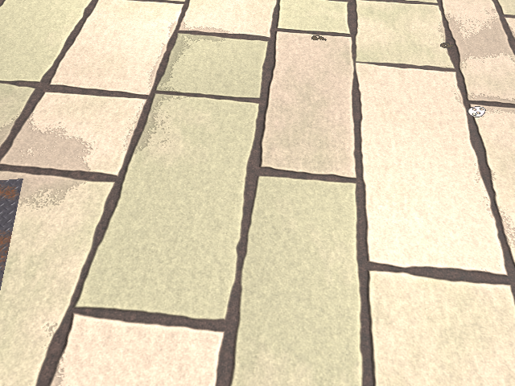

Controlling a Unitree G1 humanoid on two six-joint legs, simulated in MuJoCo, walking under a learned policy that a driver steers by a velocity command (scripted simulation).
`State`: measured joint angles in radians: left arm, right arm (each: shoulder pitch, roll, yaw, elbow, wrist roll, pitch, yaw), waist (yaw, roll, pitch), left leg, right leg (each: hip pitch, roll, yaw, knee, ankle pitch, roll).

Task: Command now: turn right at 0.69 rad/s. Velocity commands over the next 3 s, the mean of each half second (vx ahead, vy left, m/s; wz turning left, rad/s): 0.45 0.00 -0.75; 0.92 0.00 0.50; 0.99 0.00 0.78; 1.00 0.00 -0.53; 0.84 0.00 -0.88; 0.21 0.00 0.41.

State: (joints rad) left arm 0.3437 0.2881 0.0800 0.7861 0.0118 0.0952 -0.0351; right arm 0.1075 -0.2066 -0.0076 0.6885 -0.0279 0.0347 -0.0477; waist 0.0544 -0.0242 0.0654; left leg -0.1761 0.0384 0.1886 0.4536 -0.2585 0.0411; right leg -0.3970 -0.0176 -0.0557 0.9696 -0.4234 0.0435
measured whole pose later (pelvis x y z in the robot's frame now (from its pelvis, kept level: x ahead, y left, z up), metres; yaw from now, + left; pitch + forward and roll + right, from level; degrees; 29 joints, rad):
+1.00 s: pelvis +0.53 -0.17 +0.00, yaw -6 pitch +2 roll +1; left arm 0.02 0.26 -0.04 0.61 0.05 -0.08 -0.05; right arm 0.51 -0.28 -0.06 0.87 0.01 -0.07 0.02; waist -0.09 -0.01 0.02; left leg 0.02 -0.16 -0.18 0.27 -0.31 0.12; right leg -0.74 -0.12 0.08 0.72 0.00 0.03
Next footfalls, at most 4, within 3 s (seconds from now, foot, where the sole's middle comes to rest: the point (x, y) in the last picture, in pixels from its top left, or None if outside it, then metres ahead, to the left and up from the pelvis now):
0.16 right None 0.00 -0.11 -0.78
0.68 left None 0.46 -0.09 -0.78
1.12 right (399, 267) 0.85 -0.37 -0.78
1.56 left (297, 173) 1.21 -0.06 -0.78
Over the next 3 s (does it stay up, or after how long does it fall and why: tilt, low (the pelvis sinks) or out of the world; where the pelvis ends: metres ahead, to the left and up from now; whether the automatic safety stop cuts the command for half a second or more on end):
stays up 2.02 -0.17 0.01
